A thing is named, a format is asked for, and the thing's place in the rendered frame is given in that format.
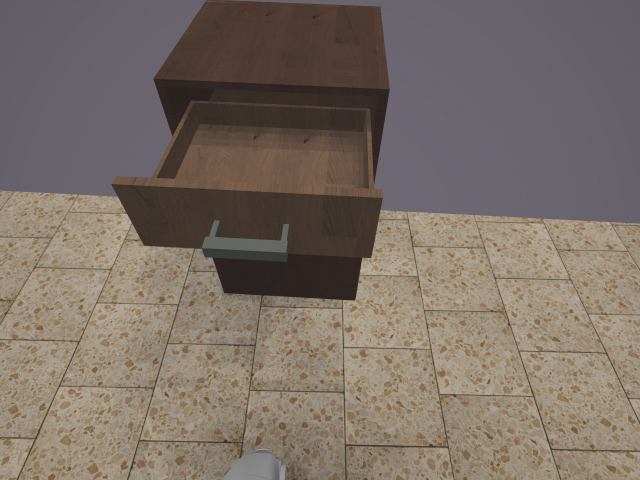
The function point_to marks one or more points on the left robot thigh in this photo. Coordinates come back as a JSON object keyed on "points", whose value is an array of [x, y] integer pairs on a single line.
{"points": [[257, 466]]}

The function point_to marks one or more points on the cabinet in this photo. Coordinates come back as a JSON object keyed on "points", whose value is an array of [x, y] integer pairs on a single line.
{"points": [[288, 54]]}

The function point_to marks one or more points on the robot left shin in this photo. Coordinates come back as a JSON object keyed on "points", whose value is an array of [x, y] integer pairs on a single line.
{"points": [[264, 451]]}

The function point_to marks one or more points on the drawer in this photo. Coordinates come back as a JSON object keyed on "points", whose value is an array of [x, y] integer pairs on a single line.
{"points": [[255, 167]]}

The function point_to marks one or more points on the handle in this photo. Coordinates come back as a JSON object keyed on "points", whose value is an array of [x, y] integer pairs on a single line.
{"points": [[247, 249]]}

